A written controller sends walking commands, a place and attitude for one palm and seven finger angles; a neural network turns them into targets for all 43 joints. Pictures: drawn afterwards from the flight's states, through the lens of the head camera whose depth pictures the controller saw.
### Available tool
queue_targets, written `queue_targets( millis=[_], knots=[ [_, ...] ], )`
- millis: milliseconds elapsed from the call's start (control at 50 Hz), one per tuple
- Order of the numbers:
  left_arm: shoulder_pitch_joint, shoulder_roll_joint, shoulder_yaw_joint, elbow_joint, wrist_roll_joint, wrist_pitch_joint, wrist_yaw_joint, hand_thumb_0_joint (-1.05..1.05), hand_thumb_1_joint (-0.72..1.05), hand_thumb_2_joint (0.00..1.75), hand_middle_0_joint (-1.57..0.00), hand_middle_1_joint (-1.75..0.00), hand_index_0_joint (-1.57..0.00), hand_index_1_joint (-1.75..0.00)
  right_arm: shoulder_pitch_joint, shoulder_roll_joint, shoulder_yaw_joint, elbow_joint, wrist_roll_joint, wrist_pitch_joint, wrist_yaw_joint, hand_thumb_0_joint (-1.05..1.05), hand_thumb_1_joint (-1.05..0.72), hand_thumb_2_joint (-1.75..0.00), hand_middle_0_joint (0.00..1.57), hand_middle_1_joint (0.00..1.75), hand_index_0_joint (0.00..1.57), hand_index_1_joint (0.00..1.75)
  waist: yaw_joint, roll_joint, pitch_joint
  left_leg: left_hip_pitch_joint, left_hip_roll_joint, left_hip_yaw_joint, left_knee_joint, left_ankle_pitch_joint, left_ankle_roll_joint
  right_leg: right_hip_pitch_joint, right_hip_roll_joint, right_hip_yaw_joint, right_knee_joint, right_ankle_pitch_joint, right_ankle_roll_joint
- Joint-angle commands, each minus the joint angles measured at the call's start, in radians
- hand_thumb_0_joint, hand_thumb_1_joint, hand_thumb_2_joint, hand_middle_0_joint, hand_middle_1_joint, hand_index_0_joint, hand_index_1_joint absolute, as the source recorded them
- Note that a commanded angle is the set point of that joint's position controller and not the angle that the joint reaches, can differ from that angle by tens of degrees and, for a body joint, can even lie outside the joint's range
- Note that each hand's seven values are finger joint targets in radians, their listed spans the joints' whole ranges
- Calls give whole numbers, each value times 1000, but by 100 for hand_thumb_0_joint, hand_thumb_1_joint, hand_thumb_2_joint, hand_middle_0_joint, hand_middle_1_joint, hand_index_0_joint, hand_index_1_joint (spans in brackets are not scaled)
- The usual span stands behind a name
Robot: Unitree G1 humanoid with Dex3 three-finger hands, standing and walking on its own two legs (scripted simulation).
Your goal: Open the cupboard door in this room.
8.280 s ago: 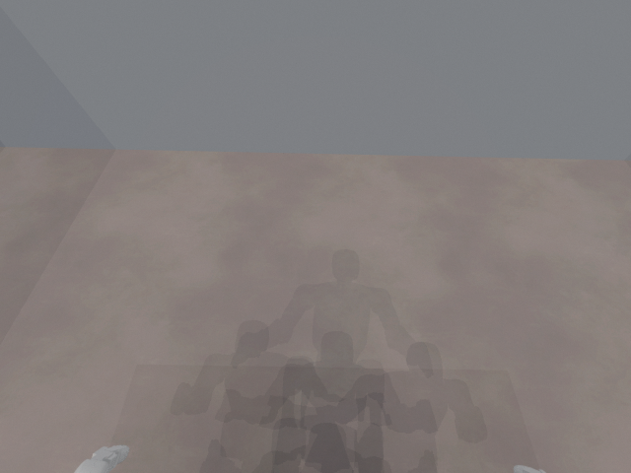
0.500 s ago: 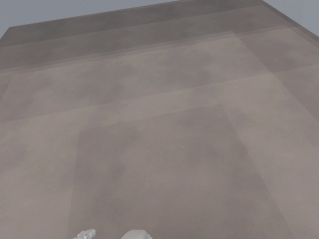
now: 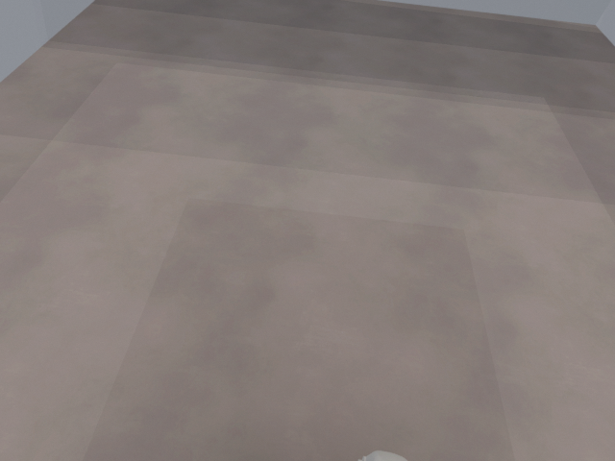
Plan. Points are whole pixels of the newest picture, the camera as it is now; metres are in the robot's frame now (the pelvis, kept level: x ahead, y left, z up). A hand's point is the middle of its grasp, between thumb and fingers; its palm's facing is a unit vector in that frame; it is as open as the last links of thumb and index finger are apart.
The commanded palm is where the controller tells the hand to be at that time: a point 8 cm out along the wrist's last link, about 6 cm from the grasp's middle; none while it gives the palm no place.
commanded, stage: turn or walk to find it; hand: left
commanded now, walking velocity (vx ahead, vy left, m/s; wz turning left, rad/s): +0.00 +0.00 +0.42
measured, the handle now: out of the picture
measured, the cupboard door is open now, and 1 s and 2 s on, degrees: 0 0 0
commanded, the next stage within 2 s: none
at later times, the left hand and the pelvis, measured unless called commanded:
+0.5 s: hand out of the picture +0.02 +0.14 -0.14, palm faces +0.23 -0.93 -0.29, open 7.4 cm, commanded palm none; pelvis -0.03 -0.06 +0.00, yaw +13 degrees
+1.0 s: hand out of the picture -0.13 +0.19 -0.18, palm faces +0.48 -0.85 -0.23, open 7.4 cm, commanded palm none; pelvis -0.07 -0.02 +0.00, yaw +25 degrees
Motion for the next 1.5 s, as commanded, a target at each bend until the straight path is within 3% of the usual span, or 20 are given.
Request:
queue_targets(
  millis=[0,120,240,260,280,300,340,400,680,760,800,820,940,1180,1260,1280,1320,1340,1380,1480],
  knots=[
    [-27,60,6,-83,-1,-34,-2,0,90,90,-20,-30,-20,-30,75,-202,-52,-36,5,-13,-13,0,-90,-90,20,30,20,30,-41,155,-107,149,218,-202,-156,533,106,-84,-4,41,19,54,16],
    [-96,41,-2,-129,-6,-35,5,0,90,90,-20,-30,-20,-30,101,-209,-65,-40,-5,-2,-8,0,-90,-90,20,30,20,30,-69,179,-92,119,232,-304,-150,452,140,-28,23,45,-175,-19,14],
    [38,51,4,-103,-12,-58,9,0,90,90,-20,-30,-20,-30,36,-202,-73,-63,1,8,-1,0,-90,-90,20,30,20,30,3,151,-137,-81,144,-314,-43,316,71,317,59,12,-630,223,-9],
    [68,100,13,-100,-3,-69,15,0,90,90,-20,-30,-20,-30,51,-157,-69,-69,9,7,4,0,-90,-90,20,30,20,30,13,34,-163,-201,78,-264,51,149,17,457,-45,107,-741,256,-33],
    [81,194,32,-104,13,-77,23,0,90,90,-20,-30,-20,-30,54,-90,-57,-92,12,7,9,0,-90,-90,20,30,20,30,23,-266,-145,-376,-72,-97,279,-205,-58,512,-300,374,-797,305,-132],
    [66,211,30,-122,5,-69,24,0,90,90,-20,-30,-20,-30,25,-137,-70,-101,5,20,6,0,-90,-90,20,30,20,30,32,-228,-110,-345,-51,-109,479,-321,-60,336,-403,399,-823,331,-216],
    [-63,147,24,-151,0,-67,25,0,90,90,-20,-30,-20,-30,54,-145,-81,-56,-5,46,15,0,-90,-90,20,30,20,30,-25,-163,-18,-328,-18,-140,678,-204,-57,166,-296,295,-878,64,-199],
    [-108,77,2,-162,-2,-77,20,0,90,90,-20,-30,-20,-30,133,-124,-78,-7,-7,48,27,0,-90,-90,20,30,20,30,-67,-112,-12,-331,1,-93,750,-67,-82,195,-189,103,-827,213,-147],
    [87,143,24,-67,16,-73,19,0,90,90,-20,-30,-20,-30,-3,-89,-39,-31,12,27,18,0,-90,-90,20,30,20,30,33,-175,-107,-195,27,32,284,-212,-94,398,-274,35,-692,609,-226],
    [39,144,26,-59,3,-61,14,0,90,90,-20,-30,-20,-30,91,-112,-39,-8,12,9,14,0,-90,-90,20,30,20,30,-35,-113,-143,49,22,62,-42,46,-68,278,-239,-57,-550,511,-134],
    [19,45,2,-106,-9,-47,5,0,90,90,-20,-30,-20,-30,144,-257,-71,-13,1,-3,10,0,-90,-90,20,30,20,30,-73,323,-129,233,336,-356,-183,389,58,-98,-41,-132,-210,-96,-5],
    [-31,44,-5,-125,0,-35,8,0,90,90,-20,-30,-20,-30,164,-291,-77,-4,0,7,4,0,-90,-90,20,30,20,30,-92,292,-117,154,407,-369,-193,457,140,-92,-26,-44,-84,-195,-10],
    [-4,60,5,-64,1,-35,-5,0,90,90,-20,-30,-20,-30,31,-205,-48,-33,4,-12,-16,0,-90,-90,20,30,20,30,-28,154,-94,151,223,-183,-151,551,108,-100,-8,31,40,42,10],
    [-109,30,-6,-133,-10,-41,9,0,90,90,-20,-30,-20,-30,94,-209,-69,-36,-8,0,-9,0,-90,-90,20,30,20,30,-63,178,-101,103,216,-335,-115,554,141,40,48,38,-291,-16,9],
    [-7,47,0,-109,-14,-58,12,0,90,90,-20,-30,-20,-30,57,-201,-73,-47,0,5,-4,0,-90,-90,20,30,20,30,-6,163,-139,-40,153,-339,-40,418,83,291,64,19,-612,212,-7],
    [26,84,6,-104,-8,-68,15,0,90,90,-20,-30,-20,-30,64,-171,-70,-52,7,4,0,0,-90,-90,20,30,20,30,7,68,-159,-139,97,-298,19,259,32,423,1,71,-719,288,-20],
    [56,206,25,-115,7,-74,24,0,90,90,-20,-30,-20,-30,46,-117,-66,-85,8,10,3,0,-90,-90,20,30,20,30,32,-248,-131,-349,-74,-97,416,-327,-59,411,-390,411,-803,401,-206],
    [18,185,19,-133,3,-66,24,0,90,90,-20,-30,-20,-30,44,-140,-75,-79,1,24,8,0,-90,-90,20,30,20,30,15,-129,-91,-317,-43,-126,569,-295,-54,279,-369,346,-819,298,-239],
    [-93,133,15,-157,-1,-69,23,0,90,90,-20,-30,-20,-30,90,-140,-82,-32,-6,48,18,0,-90,-90,20,30,20,30,-37,-157,-14,-321,-12,-127,710,-185,-61,156,-270,269,-873,63,-188],
    [-53,82,0,-143,-2,-82,22,0,90,90,-20,-30,-20,-30,133,-126,-72,-1,-4,48,25,0,-90,-90,20,30,20,30,-39,-143,-47,-335,16,-76,719,-72,-101,275,-196,90,-806,281,-166]
  ],
)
